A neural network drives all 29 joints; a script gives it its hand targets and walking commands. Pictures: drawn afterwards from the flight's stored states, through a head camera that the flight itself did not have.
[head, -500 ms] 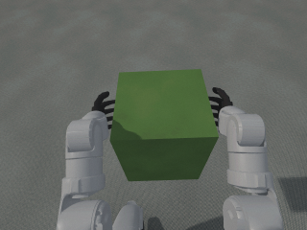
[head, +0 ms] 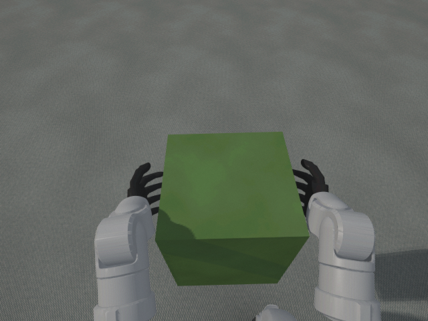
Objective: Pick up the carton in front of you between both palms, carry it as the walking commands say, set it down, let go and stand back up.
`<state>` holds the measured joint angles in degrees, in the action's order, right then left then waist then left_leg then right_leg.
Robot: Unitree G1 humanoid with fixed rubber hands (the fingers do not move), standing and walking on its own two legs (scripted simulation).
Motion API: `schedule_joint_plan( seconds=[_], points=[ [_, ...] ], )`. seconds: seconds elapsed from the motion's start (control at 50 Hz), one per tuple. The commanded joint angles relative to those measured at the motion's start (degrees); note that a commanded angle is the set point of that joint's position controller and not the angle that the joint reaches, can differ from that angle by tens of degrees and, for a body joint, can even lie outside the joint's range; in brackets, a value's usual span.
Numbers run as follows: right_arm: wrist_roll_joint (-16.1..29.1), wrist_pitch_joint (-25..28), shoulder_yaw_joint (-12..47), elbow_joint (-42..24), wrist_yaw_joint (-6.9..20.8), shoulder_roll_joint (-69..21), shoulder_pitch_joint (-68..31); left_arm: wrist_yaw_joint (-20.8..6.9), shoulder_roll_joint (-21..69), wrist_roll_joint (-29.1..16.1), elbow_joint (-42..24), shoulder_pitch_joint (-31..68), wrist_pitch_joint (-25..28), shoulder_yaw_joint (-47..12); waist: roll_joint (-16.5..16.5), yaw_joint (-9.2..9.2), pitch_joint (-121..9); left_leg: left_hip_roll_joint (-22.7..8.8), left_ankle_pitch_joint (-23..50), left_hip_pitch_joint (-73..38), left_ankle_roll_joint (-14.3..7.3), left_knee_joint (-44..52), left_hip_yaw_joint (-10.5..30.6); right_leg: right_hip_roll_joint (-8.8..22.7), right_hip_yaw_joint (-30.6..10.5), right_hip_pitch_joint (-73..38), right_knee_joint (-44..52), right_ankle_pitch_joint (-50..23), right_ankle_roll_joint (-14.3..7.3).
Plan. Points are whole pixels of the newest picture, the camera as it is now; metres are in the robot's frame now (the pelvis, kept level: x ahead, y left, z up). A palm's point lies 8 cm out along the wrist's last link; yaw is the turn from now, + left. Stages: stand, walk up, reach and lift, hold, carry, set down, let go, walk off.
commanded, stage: carry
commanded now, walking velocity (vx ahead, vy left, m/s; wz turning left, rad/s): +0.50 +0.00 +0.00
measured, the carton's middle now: (226, 214) +0.32 -0.01 +0.01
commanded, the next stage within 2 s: none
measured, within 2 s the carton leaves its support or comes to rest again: neither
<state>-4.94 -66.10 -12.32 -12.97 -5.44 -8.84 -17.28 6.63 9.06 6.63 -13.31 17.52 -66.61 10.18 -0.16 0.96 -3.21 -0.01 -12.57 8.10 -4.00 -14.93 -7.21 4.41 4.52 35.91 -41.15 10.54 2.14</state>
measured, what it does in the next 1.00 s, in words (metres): walks ahead: right foot, then left foot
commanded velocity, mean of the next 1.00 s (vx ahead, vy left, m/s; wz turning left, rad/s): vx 0.50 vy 0.00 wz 0.00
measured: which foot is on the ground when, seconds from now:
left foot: down 0.00-0.20, up 0.22-0.62, down 0.64-1.00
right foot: up 0.00-0.14, down 0.16-0.68, up 0.70-1.00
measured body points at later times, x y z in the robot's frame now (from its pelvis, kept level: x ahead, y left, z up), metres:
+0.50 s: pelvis +0.30 -0.03 +0.00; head +0.27 -0.04 +0.45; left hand +0.56 +0.13 +0.09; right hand +0.58 -0.17 +0.08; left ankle +0.42 +0.13 -0.71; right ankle +0.24 -0.12 -0.75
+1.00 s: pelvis +0.61 +0.02 +0.00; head +0.60 +0.04 +0.45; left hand +0.88 +0.17 +0.07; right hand +0.88 -0.13 +0.08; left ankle +0.54 +0.11 -0.75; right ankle +0.73 -0.13 -0.71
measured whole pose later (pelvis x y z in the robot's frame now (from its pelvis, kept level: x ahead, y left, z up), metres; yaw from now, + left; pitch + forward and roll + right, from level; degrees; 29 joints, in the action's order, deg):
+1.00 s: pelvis +0.61 +0.02 +0.00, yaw +0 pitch +4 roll -1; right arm -5.7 -67.6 -4.7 -20.8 -4.4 -7.3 -5.5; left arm 4.8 7.3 6.9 -22.0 5.5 -68.7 4.1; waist 0.6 1.1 -6.7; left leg -2.5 -13.5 4.6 -1.1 -13.9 -12.0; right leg 6.3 7.0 33.9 -36.7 6.7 0.9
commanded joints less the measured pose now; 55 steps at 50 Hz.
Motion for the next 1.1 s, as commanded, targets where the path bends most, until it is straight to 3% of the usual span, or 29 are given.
schedule_joint_plan(
  seconds=[0.0,0.06,0.1,0.12,0.14,0.16,0.18,0.2,0.24,0.26,0.3,0.36,0.46,0.56,0.6,0.62,0.64,0.66,0.68,0.7,0.74,0.76,0.8,0.86,1.0,1.06,1.08],
  points=[
    [21.76,-1.50,45.43,-7.11,15.29,-51.38,-23.41,-13.10,52.67,-20.22,-5.33,22.44,-0.29,-44.68,-8.31,0.41,-18.41,-12.54,33.44,-20.14,-3.80,0.26,6.80,-2.02,3.83,1.36,6.63,-5.09,-0.38],
    [19.85,-2.86,44.45,-6.36,15.43,-49.97,-17.09,-14.33,51.54,-21.31,-6.63,18.50,-1.96,-44.91,-9.28,0.51,-14.66,-12.05,36.16,-19.27,-2.66,-0.77,4.19,-2.80,5.41,-2.22,13.77,-8.21,-1.61],
    [19.80,-3.53,44.61,-6.92,15.48,-48.50,-16.75,-15.03,49.80,-22.24,-7.49,18.56,-2.96,-44.71,-9.44,-0.01,-14.40,-11.43,41.51,-16.26,-0.83,-6.60,1.46,-4.64,8.52,-11.27,18.49,-9.31,-2.82],
    [20.08,-3.89,44.83,-7.15,15.42,-47.71,-16.73,-15.30,49.11,-22.47,-7.37,18.81,-3.38,-44.43,-7.71,-0.67,-16.12,-10.16,40.28,-10.60,0.49,-13.41,-1.21,-5.86,10.20,-21.69,20.00,-9.06,-3.56],
    [20.29,-4.24,45.00,-7.57,15.37,-46.56,-17.50,-15.53,48.27,-22.52,-6.66,17.94,-3.75,-43.87,-5.53,-1.60,-19.14,-9.03,30.66,-1.62,2.20,-21.34,-2.45,-2.56,6.32,-34.15,18.46,-5.21,-4.52],
    [20.56,-4.79,45.25,-8.38,15.44,-45.57,-18.72,-15.59,46.64,-22.21,-6.21,17.00,-4.09,-43.03,5.12,-2.35,-22.63,-5.82,11.69,9.64,3.94,-36.58,-3.58,10.69,-14.07,-43.55,20.44,-0.43,-7.97],
    [21.58,-5.49,46.14,-9.47,15.33,-45.97,-20.98,-15.74,46.77,-21.83,-4.12,17.14,-3.84,-42.30,18.67,-2.25,-23.48,1.67,-12.55,28.27,4.78,-48.42,0.35,19.91,-34.07,-54.15,25.13,-0.49,-15.83],
    [21.81,-5.41,46.41,-9.10,15.38,-46.55,-21.60,-15.84,48.01,-22.42,-4.71,16.97,-3.89,-42.47,14.20,-2.02,-21.23,-1.38,-15.99,32.57,3.16,-55.97,5.97,20.62,-33.14,-51.22,26.07,-2.53,-16.58],
    [22.21,-4.78,46.60,-8.44,15.60,-49.07,-22.19,-16.01,50.81,-23.36,-5.74,18.56,-3.57,-43.45,4.01,-1.89,-18.64,-6.13,-11.18,31.50,2.16,-54.57,7.79,17.02,-23.18,-41.40,27.52,-1.92,-13.17],
    [22.12,-4.38,46.78,-8.10,15.59,-50.01,-21.68,-16.16,51.77,-23.75,-6.34,19.61,-3.31,-43.98,2.11,-1.57,-17.10,-7.86,-7.66,29.78,2.46,-50.29,8.20,15.87,-18.95,-36.65,29.73,0.71,-11.30],
    [21.78,-3.74,47.18,-7.19,15.36,-51.87,-20.59,-16.45,52.50,-24.24,-6.55,19.70,-2.80,-44.35,4.96,-1.52,-16.46,-7.54,-3.77,26.06,3.53,-43.42,5.67,13.52,-11.91,-32.13,32.73,4.96,-9.62],
    [20.62,-2.91,47.19,-7.39,14.78,-52.07,-18.22,-16.89,51.79,-24.59,-7.40,18.10,-2.38,-44.74,6.51,-1.62,-14.32,-7.42,0.51,26.81,5.34,-33.18,2.89,12.28,-7.40,-31.89,35.71,5.54,-10.15],
    [20.35,-3.28,47.33,-9.46,14.00,-49.64,-17.00,-16.75,48.48,-24.24,-9.46,16.72,-2.81,-44.47,6.96,-1.94,-10.94,-6.18,8.61,26.40,5.53,-20.43,-0.84,10.01,-1.75,-34.88,34.49,-4.06,-9.23],
    [20.34,-4.97,46.47,-8.71,14.18,-46.47,-16.52,-16.27,45.69,-22.50,-7.57,14.75,-4.20,-43.22,8.71,-2.28,-7.46,-4.69,10.37,23.29,4.12,-13.11,-3.32,9.67,0.72,-38.16,29.78,-12.11,-7.92],
    [20.18,-5.32,45.86,-7.83,14.40,-46.18,-16.35,-16.23,45.51,-22.45,-6.92,15.17,-4.53,-43.28,8.49,-1.68,-8.75,-2.68,7.47,15.55,3.18,-9.96,-6.48,9.05,2.96,-37.32,22.63,-17.79,-6.49],
    [20.08,-5.36,45.42,-6.94,14.52,-46.14,-15.55,-16.21,45.52,-22.59,-6.88,15.47,-4.63,-43.52,6.18,-0.86,-11.91,-0.51,4.78,5.73,2.83,-9.01,-8.79,6.85,6.15,-33.92,13.81,-21.83,-5.04],
    [19.91,-5.29,44.90,-5.95,14.65,-46.14,-14.47,-16.15,45.02,-22.58,-6.80,15.64,-4.71,-43.66,2.54,0.28,-16.05,-5.22,1.74,-7.37,2.04,-9.51,-1.98,5.28,7.15,-25.45,2.82,-16.65,-2.85],
    [19.01,-4.63,44.04,-4.07,14.91,-46.08,-14.36,-16.15,46.19,-23.09,-8.61,17.92,-5.15,-44.78,-12.77,1.09,-21.68,-20.04,-5.55,-19.96,-5.73,-3.43,24.38,-0.75,6.91,-10.24,-15.82,-4.33,0.78],
    [19.56,-4.12,44.35,-3.39,14.99,-48.22,-13.43,-16.45,46.80,-23.54,-8.47,18.80,-5.00,-45.12,-19.35,0.64,-21.06,-24.27,2.24,-24.12,-8.94,2.26,36.33,-5.06,2.50,2.31,-24.68,16.90,0.37],
    [20.47,-3.67,44.72,-5.38,15.13,-49.74,-15.18,-16.62,49.12,-24.04,-7.80,19.58,-4.32,-45.63,-14.24,0.31,-20.61,-23.88,8.41,-23.41,-8.49,0.15,31.03,-1.86,-2.31,5.48,-30.90,17.82,-1.33],
    [21.57,-2.43,46.06,-7.16,15.44,-53.65,-17.25,-16.82,52.03,-24.36,-8.30,19.71,-2.75,-46.25,-4.37,0.25,-20.23,-21.74,11.00,-15.88,-5.23,-0.53,22.11,2.51,-4.53,4.12,-28.38,12.15,-2.93],
    [22.06,-1.80,46.87,-8.21,15.62,-54.69,-18.08,-16.71,53.06,-24.16,-8.61,19.40,-1.95,-46.48,-3.56,-0.11,-19.40,-20.47,8.03,-11.72,-3.60,1.29,18.32,3.66,-4.84,1.86,-24.17,9.05,-2.94],
    [22.85,-1.02,47.61,-9.34,15.90,-55.06,-17.78,-16.23,54.57,-23.56,-8.85,17.80,-0.87,-46.96,-6.19,-0.19,-18.81,-18.64,3.38,-8.31,-2.75,4.18,12.78,3.00,-2.57,-1.25,-18.04,5.58,-2.47],
    [23.43,-0.66,48.22,-10.75,16.42,-53.32,-15.65,-15.34,54.02,-22.16,-9.91,14.80,0.01,-46.99,-7.63,-0.11,-16.62,-17.53,1.48,-8.70,-3.73,7.30,8.56,2.76,0.02,-0.10,-7.85,1.51,-1.13],
    [22.10,-2.56,47.04,-12.72,15.61,-46.70,-13.31,-14.83,47.80,-22.24,-12.79,13.54,-2.18,-46.28,-8.39,0.21,-9.83,-14.66,14.88,-10.97,-2.20,5.13,0.67,0.06,5.79,-3.16,10.57,-8.33,-1.81],
    [20.84,-3.99,46.13,-11.54,15.03,-44.56,-13.14,-15.22,45.23,-22.63,-11.80,13.88,-3.81,-45.13,-8.88,0.07,-8.22,-14.46,18.66,-11.55,-0.70,0.80,-1.03,-0.55,7.41,-8.47,14.73,-7.85,-3.25],
    [20.75,-4.43,46.02,-11.22,14.91,-44.13,-13.74,-15.36,44.81,-22.68,-11.06,13.70,-4.22,-44.65,-7.86,-0.59,-9.32,-13.22,21.98,-10.21,0.23,-4.74,-3.38,-2.14,9.69,-14.55,17.12,-6.81,-3.57]
  ],
)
